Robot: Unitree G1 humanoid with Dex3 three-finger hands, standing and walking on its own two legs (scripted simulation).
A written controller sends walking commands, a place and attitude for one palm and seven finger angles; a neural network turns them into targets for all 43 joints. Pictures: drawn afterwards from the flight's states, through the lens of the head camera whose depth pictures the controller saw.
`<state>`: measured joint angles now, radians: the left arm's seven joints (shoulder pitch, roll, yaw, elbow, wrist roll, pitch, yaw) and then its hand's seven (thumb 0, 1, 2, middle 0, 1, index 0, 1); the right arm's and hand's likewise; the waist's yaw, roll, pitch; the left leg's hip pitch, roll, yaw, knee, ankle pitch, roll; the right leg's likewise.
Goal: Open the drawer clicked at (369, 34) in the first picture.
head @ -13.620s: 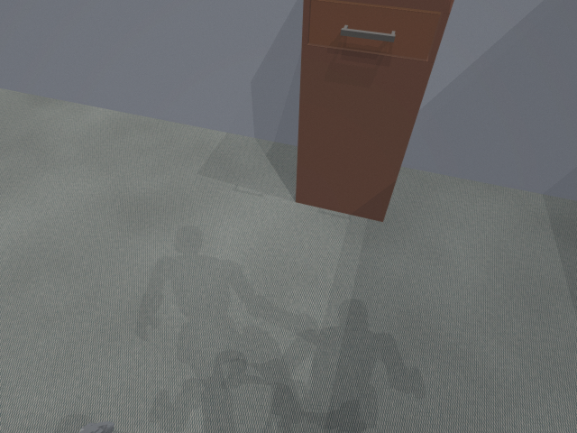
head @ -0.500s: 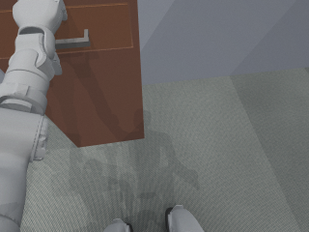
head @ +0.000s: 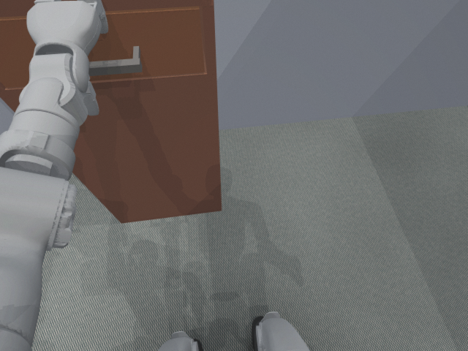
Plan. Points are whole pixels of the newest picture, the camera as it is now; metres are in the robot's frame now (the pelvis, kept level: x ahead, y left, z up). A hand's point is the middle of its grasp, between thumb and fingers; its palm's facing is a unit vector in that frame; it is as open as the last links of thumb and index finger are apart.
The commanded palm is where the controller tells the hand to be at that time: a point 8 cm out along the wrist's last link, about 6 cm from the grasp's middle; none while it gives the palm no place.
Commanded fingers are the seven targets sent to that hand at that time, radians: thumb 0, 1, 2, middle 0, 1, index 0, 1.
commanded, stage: lift the fingers back up to retry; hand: left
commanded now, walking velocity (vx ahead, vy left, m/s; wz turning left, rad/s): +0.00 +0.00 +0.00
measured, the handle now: (93, 61) +0.61 +0.19 +0.11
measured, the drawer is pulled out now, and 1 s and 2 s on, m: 0.00 0.00 0.00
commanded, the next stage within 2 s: re-aim the fingers above the handle in 0.82 s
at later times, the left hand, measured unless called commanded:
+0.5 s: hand (80, 56) +0.56 +0.19 +0.16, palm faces -0.01 +0.02 -1.00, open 13.8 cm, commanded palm +0.56 +0.19 +0.18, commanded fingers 0.00 -0.50 0.30 -0.30 -1.20 -0.30 -1.20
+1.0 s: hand (79, 53) +0.56 +0.19 +0.16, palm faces +0.01 +0.01 -1.00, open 13.4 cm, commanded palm +0.56 +0.19 +0.20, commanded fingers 0.00 -0.50 0.30 -0.30 -1.20 -0.30 -1.20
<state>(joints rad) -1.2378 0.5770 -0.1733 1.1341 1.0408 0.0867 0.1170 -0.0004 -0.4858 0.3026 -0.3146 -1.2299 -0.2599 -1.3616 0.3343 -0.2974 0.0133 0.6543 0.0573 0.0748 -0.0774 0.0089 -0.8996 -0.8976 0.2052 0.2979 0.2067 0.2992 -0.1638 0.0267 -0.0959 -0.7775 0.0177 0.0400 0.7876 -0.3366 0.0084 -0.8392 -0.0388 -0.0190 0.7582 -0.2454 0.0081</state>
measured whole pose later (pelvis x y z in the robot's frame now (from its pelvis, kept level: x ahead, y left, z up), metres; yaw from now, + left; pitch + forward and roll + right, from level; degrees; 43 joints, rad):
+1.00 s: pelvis +0.03 +0.01 +0.02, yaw +0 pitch +16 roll +0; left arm -1.19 0.52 -0.13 1.23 1.06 0.00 0.16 0.00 -0.48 0.30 -0.39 -1.23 -0.38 -1.25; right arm 0.38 -0.28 -0.01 0.72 0.03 0.02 -0.04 0.01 -0.90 -0.90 0.20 0.30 0.21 0.30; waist -0.14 0.04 -0.10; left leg -0.60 0.01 0.04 0.64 -0.31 0.01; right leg -0.66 -0.04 -0.02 0.61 -0.22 0.02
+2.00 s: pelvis +0.05 +0.01 +0.03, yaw -1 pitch +14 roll +0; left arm -1.04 0.48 -0.11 1.09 1.05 0.01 0.14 0.00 -0.48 0.30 -0.36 -1.23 -0.35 -1.23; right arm 0.36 -0.28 -0.04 0.70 0.02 0.05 -0.03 0.01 -0.90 -0.90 0.20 0.30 0.21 0.30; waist -0.10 0.05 -0.10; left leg -0.51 0.02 0.05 0.58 -0.32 0.01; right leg -0.58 -0.03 -0.01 0.57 -0.23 0.01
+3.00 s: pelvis +0.06 -0.01 +0.03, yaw -1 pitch +11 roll +0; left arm -0.91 0.42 -0.11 0.90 1.04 0.02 0.12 0.00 -0.49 0.30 -0.32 -1.20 -0.32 -1.20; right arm 0.31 -0.28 -0.05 0.72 0.02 0.10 -0.03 0.01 -0.90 -0.90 0.20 0.30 0.20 0.30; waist -0.06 0.07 -0.08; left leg -0.39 0.02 0.04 0.53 -0.32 -0.01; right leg -0.48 -0.02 -0.02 0.55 -0.26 0.00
